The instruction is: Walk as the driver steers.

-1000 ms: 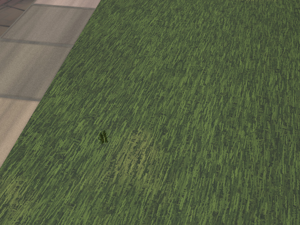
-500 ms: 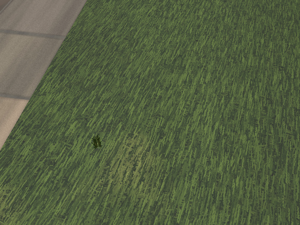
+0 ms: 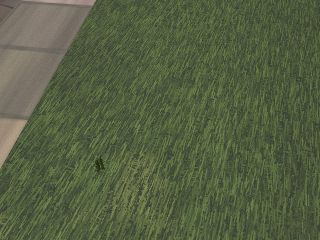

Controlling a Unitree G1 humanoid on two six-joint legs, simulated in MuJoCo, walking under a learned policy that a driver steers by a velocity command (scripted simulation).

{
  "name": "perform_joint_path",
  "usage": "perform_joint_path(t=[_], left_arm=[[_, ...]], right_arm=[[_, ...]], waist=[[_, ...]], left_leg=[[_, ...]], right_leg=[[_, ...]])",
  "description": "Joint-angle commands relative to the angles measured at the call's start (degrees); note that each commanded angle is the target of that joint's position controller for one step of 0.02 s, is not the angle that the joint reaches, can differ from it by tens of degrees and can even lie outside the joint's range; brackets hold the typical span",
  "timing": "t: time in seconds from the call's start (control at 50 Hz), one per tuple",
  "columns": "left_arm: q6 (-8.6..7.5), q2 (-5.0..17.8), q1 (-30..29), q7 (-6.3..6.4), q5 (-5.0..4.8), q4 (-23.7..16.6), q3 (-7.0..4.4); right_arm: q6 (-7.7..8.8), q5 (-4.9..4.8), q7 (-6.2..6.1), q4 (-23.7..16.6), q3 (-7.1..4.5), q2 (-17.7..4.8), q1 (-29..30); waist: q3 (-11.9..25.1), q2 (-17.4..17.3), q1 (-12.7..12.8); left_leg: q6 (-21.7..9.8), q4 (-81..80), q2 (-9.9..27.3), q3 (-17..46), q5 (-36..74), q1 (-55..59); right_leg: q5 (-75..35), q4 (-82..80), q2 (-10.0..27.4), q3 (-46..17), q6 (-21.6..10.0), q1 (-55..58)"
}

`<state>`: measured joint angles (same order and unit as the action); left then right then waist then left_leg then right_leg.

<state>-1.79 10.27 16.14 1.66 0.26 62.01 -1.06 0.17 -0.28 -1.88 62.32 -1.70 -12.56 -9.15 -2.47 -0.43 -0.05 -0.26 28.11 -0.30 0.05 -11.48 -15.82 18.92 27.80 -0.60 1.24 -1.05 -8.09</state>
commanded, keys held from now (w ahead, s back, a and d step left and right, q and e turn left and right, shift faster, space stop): no key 0.16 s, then w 0.46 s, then w+e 0.38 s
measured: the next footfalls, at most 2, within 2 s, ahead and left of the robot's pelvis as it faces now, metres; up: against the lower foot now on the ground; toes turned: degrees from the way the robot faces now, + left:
left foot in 0.48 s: +0.16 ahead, +0.15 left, +0.00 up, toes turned +4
right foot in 1.00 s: +0.51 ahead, -0.09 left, +0.00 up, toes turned -12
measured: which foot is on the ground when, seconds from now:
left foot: down 0.00-0.24, up 0.26-0.46, down 0.48-0.98, up 1.00-1.00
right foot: down 0.00-0.48, up 0.50-0.98, down 1.00-1.00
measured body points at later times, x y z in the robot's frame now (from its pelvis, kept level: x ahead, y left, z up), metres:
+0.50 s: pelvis +0.09 +0.04 -0.01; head +0.10 +0.06 +0.44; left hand +0.03 +0.30 -0.17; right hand +0.18 -0.23 -0.14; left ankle +0.12 +0.14 -0.74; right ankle -0.04 -0.10 -0.72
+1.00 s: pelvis +0.34 +0.02 -0.03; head +0.38 +0.02 +0.42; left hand +0.59 +0.21 -0.12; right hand +0.24 -0.23 -0.17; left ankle +0.12 +0.14 -0.73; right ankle +0.47 -0.08 -0.74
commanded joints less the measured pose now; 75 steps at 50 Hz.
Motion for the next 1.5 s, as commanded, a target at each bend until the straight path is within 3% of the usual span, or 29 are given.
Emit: perform_joint_path(t=[0.02,0.16,0.2,0.22,0.26,0.32,0.4,0.46,0.48,0.5,0.52,0.54,0.6,0.74,0.88,0.94,0.98,1.0,1.02,1.04,1.06,1.1,1.16,1.26,1.32,1.38,1.46,1.48,1.5], left_arm=[[-0.09,6.0,4.2,0.08,-0.08,-0.8,-0.97],[0.21,5.4,4.6,0.04,-0.04,-0.6,-0.94],[0.45,5.7,6.4,0.17,-0.39,0.4,-1.25],[0.54,7.5,6.3,0.33,-0.77,0.1,-1.87],[-0.13,11.3,7.2,0.63,-1.47,-0.8,-3.16],[-2.47,10.5,8.6,0.45,-0.86,-1.1,-3.54],[-2.48,10.8,6.4,-0.57,-1.69,-2.5,-3.75],[-2.38,11.4,4.1,-0.90,-1.59,-3.5,-3.60],[-2.72,8.9,1.2,-0.99,-1.30,-5.1,-2.78],[-3.85,3.0,2.6,-0.80,-1.23,-7.6,-1.35],[-4.73,5.9,0.5,-0.83,-3.05,-8.2,-2.13],[-5.35,7.7,-1.6,-1.20,-4.00,-9.2,-2.44],[-5.04,8.8,-0.7,-1.03,-2.10,-8.3,-3.75],[-2.89,5.1,-10.4,-2.03,-1.93,-12.1,-3.05],[-3.19,4.3,-22.2,-4.66,-1.98,-17.8,-1.67],[-3.29,6.8,-20.4,-5.84,-1.94,-19.3,-2.69],[-2.94,11.5,-6.8,-5.95,-2.14,-16.6,-5.24],[-2.43,15.5,2.4,-5.05,-2.02,-14.7,-7.14],[-2.18,20.9,6.4,-4.26,-1.46,-14.5,-8.11],[-2.15,17.7,7.9,-3.81,-0.97,-14.5,-6.98],[-2.61,14.5,5.2,-3.57,-0.71,-14.4,-6.12],[-3.44,10.4,-4.4,-3.96,-0.88,-16.9,-4.68],[-3.74,10.5,-7.0,-3.61,-0.71,-18.0,-4.37],[-3.43,13.8,-1.4,-1.56,-1.27,-17.9,-5.27],[-3.19,13.2,1.9,-1.28,-1.47,-16.9,-5.02],[-2.88,12.2,4.6,-1.17,-1.48,-15.4,-4.60],[-1.58,11.7,3.4,-0.37,-0.69,-15.8,-4.23],[-1.74,10.1,2.7,-0.34,-0.12,-17.2,-3.48],[-2.36,7.6,10.7,-0.37,-0.34,-16.4,-2.53]], right_arm=[[0.17,-0.09,-0.30,-1.5,-0.81,-5.2,0.0],[-0.37,-0.16,-0.66,-0.5,-1.04,-5.4,0.0],[-0.56,-0.29,-0.65,0.4,-0.99,-4.5,-0.9],[-0.46,-0.50,-0.59,0.2,-1.19,-4.7,-0.2],[0.98,-0.81,-0.08,-2.3,-1.23,-4.8,4.7],[3.78,-1.71,1.23,-4.8,-1.39,-4.9,8.7],[5.49,-1.99,2.77,-4.6,-1.53,-3.9,7.3],[4.72,-1.87,2.59,1.2,-3.75,-6.5,-9.2],[4.75,-1.59,2.05,2.5,-5.26,-11.1,-17.5],[5.19,-0.98,2.26,3.0,-5.78,-16.4,-23.8],[6.18,-0.28,2.57,2.6,-4.07,-11.8,-19.0],[6.84,-0.46,2.71,0.5,-3.02,-8.9,-13.0],[6.94,0.24,3.42,-1.8,-1.17,-5.0,-6.5],[6.23,1.21,1.08,-1.1,-1.25,-7.3,-11.8],[5.50,0.33,0.61,-1.1,-1.63,-8.0,-16.4],[4.37,0.38,0.11,-2.8,-2.34,-10.6,-14.6],[3.24,0.72,-0.38,-4.5,-2.71,-12.1,-12.5],[3.46,0.80,-0.44,-6.0,-2.48,-12.2,-11.9],[5.21,1.72,1.09,-8.6,0.18,-3.3,-17.9],[8.35,-0.36,2.16,-9.7,-0.07,-5.8,-13.8],[9.87,-2.56,2.55,-12.2,-1.39,-9.8,-6.9],[10.04,-1.27,1.49,-12.8,-1.94,-9.8,-3.8],[7.39,0.30,1.01,-14.0,-2.65,-8.4,-7.4],[6.30,1.32,0.41,-18.7,-2.13,-6.7,4.5],[6.94,0.50,1.26,-20.0,-1.49,-5.8,9.3],[7.66,0.36,2.25,-21.4,-1.70,-7.5,12.0],[9.05,1.93,2.74,-20.1,-2.81,-10.2,4.5],[9.40,2.98,2.58,-19.3,-3.41,-13.1,-1.8],[8.72,3.68,2.51,-18.4,-4.07,-16.3,-8.4]], waist=[[2.3,0.7,0.3],[1.5,0.9,0.1],[1.5,2.6,0.3],[-0.6,4.9,0.8],[-7.1,9.3,2.5],[-11.0,7.6,3.3],[-6.5,6.2,1.4],[0.5,5.2,-6.5],[3.6,-3.5,-10.5],[9.8,-18.5,-9.7],[6.8,-11.9,-7.4],[1.2,-8.2,-5.4],[-1.6,-3.3,-1.0],[-3.7,-2.3,-1.8],[-6.0,-1.5,-4.3],[-1.7,-4.7,-0.9],[6.7,-7.0,6.6],[11.7,-4.2,10.9],[20.1,11.6,5.4],[26.3,8.9,7.2],[17.1,7.4,7.7],[6.9,-2.8,2.1],[4.8,0.9,-2.7],[1.7,2.7,0.9],[2.2,5.1,3.8],[1.6,5.5,4.9],[6.4,6.6,0.0],[13.0,3.9,-2.5],[21.8,-8.1,-2.4]], left_leg=[[-2.6,-1.3,2.1,2.4,14.1,7.4],[-2.3,-1.5,2.3,2.6,14.2,7.9],[-2.1,0.7,-0.3,-0.2,-0.3,6.8],[-2.0,4.1,-2.3,-2.4,-10.1,2.7],[-2.6,12.7,-1.6,-3.7,-14.2,-9.8],[-4.1,22.8,4.5,0.9,-17.1,-24.6],[-3.8,9.5,3.1,-3.9,-10.0,-12.0],[-3.7,3.8,-2.6,-7.4,-0.6,15.9],[-7.5,-3.0,7.0,6.8,-6.8,24.0],[-17.1,-15.8,22.1,37.5,-14.5,32.3],[-18.2,-18.5,23.7,43.2,-22.0,28.2],[-15.9,-18.1,22.3,35.7,-21.7,23.6],[-10.4,-19.9,14.9,16.7,-5.0,13.3],[-9.4,-22.8,12.3,1.4,13.3,11.7],[-7.8,-21.1,14.5,-7.1,20.9,19.7],[-6.3,-10.7,15.8,-9.7,49.3,24.8],[-4.7,8.5,14.7,-11.2,61.2,22.2],[-2.7,24.3,12.7,-11.0,49.3,9.3],[1.2,49.2,1.1,-8.2,-3.5,-17.7],[-0.1,58.2,-2.9,4.8,-19.5,-25.5],[-2.0,57.6,1.1,6.7,-15.2,-31.5],[-2.4,47.5,5.8,5.2,-7.6,-25.9],[0.1,38.3,8.3,5.1,-6.4,-17.1],[3.3,15.9,5.4,2.9,10.1,-16.9],[3.0,5.3,3.0,1.6,19.6,-13.1],[1.4,1.1,2.7,2.6,18.2,-14.0],[-3.1,-5.5,0.4,0.3,18.8,-3.4],[-6.2,-1.6,7.0,5.1,36.4,9.4],[-15.9,2.4,20.4,19.6,53.7,30.4]], right_leg=[[-15.1,-5.8,3.3,-3.0,-1.0,-5.0],[-16.0,-6.3,3.1,-2.7,-1.1,-4.7],[-0.5,-8.6,3.0,-3.6,-2.5,-4.7],[10.8,-10.6,4.8,-6.8,-4.8,-5.2],[26.2,-17.8,15.0,-20.2,-10.7,-4.1],[14.4,-19.3,21.7,-26.3,-14.0,3.9],[1.2,-16.0,15.1,-13.6,-9.7,2.0],[-14.1,-3.5,9.4,-5.7,-6.4,-11.4],[-15.5,15.1,4.5,0.1,-2.5,-18.2],[10.1,35.6,-3.4,0.7,0.6,-30.9],[12.5,45.9,-0.6,-7.2,-0.9,-36.2],[7.3,48.0,2.8,-7.3,-3.0,-40.1],[-5.6,39.8,8.5,-5.2,-4.0,-33.0],[-18.5,22.4,7.8,-3.5,-1.0,-35.5],[-22.6,7.4,4.7,1.0,-3.7,-33.7],[-14.7,7.1,0.4,5.4,-6.6,-26.7],[-12.8,5.5,-4.0,7.0,-9.5,-9.0],[-12.5,3.9,-0.6,-1.3,-12.2,8.4],[-3.0,1.3,16.3,-34.0,-23.5,31.9],[2.0,-10.4,20.9,-51.7,-25.4,35.5],[-0.6,-11.9,18.4,-42.1,-21.1,29.8],[-12.8,-13.9,13.1,-27.1,-16.9,9.5],[-21.2,-16.0,9.8,-19.7,-16.8,-4.3],[-17.5,-16.8,5.4,-14.6,-14.1,-10.5],[-14.3,-15.7,5.4,-13.8,-11.9,-8.7],[-16.2,-11.2,8.0,-16.6,-11.3,-2.2],[-36.1,3.0,6.3,-17.5,-7.0,4.5],[-31.5,13.4,3.1,-15.3,-4.6,-0.3],[-6.1,32.9,-3.9,-10.9,-0.3,-16.6]])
